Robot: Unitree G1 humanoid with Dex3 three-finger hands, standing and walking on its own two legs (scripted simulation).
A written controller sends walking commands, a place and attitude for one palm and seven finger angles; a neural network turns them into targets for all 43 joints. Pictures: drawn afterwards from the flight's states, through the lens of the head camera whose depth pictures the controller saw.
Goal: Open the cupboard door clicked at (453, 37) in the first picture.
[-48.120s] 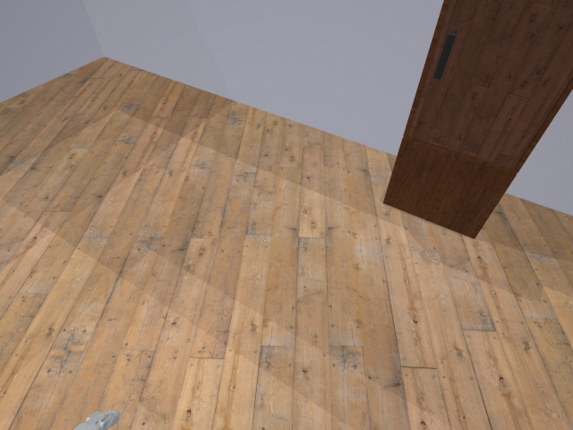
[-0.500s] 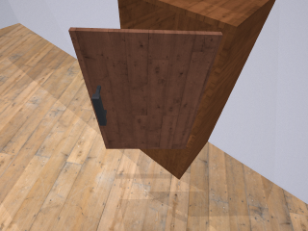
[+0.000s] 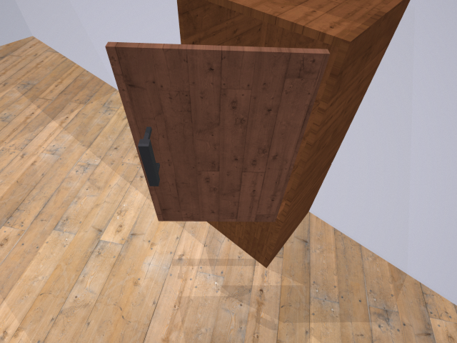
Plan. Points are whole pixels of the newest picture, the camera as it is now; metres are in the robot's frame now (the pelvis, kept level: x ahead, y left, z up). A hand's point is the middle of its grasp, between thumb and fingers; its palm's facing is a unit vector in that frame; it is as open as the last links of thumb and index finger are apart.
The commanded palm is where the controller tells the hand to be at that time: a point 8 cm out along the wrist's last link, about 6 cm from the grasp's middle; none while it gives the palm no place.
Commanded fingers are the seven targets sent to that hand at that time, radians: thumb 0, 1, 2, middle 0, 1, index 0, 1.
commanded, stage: raise the hand with hooked fingers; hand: left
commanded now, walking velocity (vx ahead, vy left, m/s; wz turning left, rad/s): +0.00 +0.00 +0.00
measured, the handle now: (151, 157) +0.50 +0.22 +0.00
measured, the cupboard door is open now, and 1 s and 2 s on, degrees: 40 40 40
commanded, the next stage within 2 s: none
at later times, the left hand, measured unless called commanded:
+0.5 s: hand out of the picture +0.12 +0.18 -0.08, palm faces +0.21 -0.98 -0.02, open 8.9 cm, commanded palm +0.13 +0.24 -0.05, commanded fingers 0.00 0.32 0.65 -0.24 -0.68 -0.24 -0.68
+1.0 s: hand (106, 283) +0.21 +0.23 -0.01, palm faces +0.14 -0.99 -0.07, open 12.0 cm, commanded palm +0.18 +0.27 -0.02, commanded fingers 0.00 -0.27 0.40 -0.28 -1.05 -0.28 -1.05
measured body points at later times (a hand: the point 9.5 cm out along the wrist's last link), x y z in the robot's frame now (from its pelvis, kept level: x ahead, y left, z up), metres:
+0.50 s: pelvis -0.04 -0.06 -0.08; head +0.00 -0.04 +0.37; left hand +0.11 +0.23 -0.08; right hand +0.20 -0.30 -0.11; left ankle -0.02 +0.05 -0.74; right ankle -0.01 -0.11 -0.74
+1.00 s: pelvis -0.02 -0.04 -0.07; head +0.06 -0.03 +0.38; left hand +0.20 +0.28 -0.01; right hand +0.13 -0.29 -0.16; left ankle -0.02 +0.05 -0.74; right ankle -0.01 -0.11 -0.74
